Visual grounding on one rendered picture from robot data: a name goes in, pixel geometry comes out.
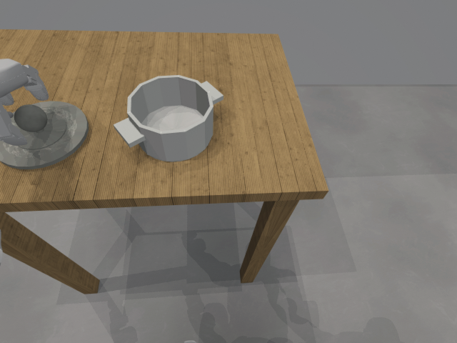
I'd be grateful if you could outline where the robot left hand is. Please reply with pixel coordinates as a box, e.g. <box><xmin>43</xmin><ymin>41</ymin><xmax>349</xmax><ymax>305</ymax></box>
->
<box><xmin>0</xmin><ymin>59</ymin><xmax>49</xmax><ymax>146</ymax></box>

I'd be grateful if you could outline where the lid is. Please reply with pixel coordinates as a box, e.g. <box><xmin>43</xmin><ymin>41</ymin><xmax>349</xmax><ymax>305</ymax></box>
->
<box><xmin>0</xmin><ymin>101</ymin><xmax>89</xmax><ymax>169</ymax></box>

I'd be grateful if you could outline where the table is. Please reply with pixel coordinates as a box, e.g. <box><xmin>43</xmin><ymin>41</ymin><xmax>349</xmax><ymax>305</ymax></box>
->
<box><xmin>0</xmin><ymin>29</ymin><xmax>328</xmax><ymax>294</ymax></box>

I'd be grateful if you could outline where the knob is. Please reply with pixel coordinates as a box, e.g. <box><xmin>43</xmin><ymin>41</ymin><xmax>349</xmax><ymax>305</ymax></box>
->
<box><xmin>14</xmin><ymin>104</ymin><xmax>48</xmax><ymax>132</ymax></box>

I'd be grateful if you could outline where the pot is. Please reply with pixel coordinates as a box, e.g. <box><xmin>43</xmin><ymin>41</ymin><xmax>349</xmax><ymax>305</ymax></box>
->
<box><xmin>114</xmin><ymin>75</ymin><xmax>224</xmax><ymax>162</ymax></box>

